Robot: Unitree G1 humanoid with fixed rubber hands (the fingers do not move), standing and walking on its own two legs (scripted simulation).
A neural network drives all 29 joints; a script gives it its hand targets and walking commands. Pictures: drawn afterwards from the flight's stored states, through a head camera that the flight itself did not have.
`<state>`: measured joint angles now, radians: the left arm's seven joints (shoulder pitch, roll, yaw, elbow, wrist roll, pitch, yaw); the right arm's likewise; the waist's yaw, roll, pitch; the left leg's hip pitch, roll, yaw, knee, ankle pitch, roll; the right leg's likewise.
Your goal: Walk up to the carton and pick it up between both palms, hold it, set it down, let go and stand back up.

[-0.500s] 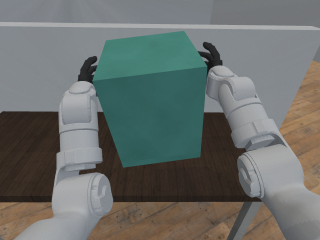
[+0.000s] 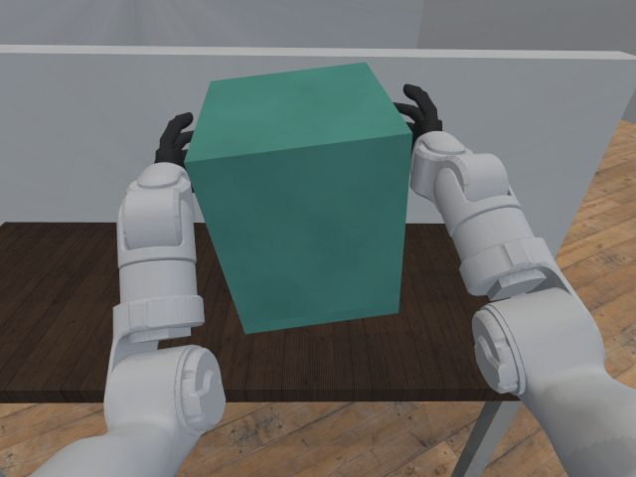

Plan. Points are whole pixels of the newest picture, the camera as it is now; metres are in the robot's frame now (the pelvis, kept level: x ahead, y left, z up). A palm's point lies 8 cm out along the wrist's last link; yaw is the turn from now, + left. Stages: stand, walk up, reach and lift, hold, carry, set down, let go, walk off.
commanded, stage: hold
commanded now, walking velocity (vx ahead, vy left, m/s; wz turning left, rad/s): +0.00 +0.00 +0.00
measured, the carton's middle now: (305, 198) +0.38 +0.00 +0.23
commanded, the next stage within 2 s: set down in 0.98 s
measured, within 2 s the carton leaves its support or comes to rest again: neither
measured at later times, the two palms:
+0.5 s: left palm (175, 177) +0.36 +0.15 +0.28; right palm (427, 152) +0.36 -0.15 +0.30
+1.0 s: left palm (169, 175) +0.37 +0.15 +0.28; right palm (421, 145) +0.37 -0.14 +0.30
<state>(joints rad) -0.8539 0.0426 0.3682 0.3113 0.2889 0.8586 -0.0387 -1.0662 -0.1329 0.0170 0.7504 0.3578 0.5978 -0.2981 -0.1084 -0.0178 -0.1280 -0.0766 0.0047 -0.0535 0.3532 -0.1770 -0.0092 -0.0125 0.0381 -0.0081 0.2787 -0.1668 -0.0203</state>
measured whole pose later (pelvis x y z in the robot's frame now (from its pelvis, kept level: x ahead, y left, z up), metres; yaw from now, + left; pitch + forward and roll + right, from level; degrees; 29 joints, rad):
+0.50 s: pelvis +0.00 +0.00 +0.00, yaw +0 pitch -6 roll -1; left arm -0.86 0.04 0.38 0.31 0.29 0.87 -0.04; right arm -1.06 -0.13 0.02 0.74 0.37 0.60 -0.30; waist -0.10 -0.02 -0.12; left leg -0.08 0.01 -0.05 0.35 -0.17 -0.01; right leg -0.02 0.04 0.00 0.29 -0.17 -0.03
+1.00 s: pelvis +0.00 +0.00 +0.00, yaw +0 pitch -5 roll -1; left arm -0.86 0.05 0.36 0.32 0.28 0.86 -0.04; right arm -1.07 -0.13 0.01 0.76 0.36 0.60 -0.30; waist -0.11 -0.02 -0.13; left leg -0.08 0.00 -0.06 0.35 -0.18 -0.01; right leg -0.02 0.04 0.00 0.28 -0.17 -0.02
